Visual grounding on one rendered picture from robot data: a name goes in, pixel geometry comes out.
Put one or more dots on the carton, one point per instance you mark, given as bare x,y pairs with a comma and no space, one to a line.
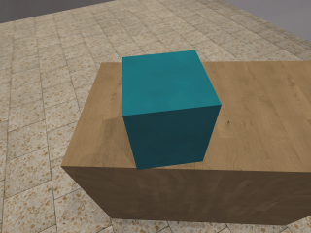
169,108

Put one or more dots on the pedestal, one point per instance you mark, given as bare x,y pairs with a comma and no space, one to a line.
256,169

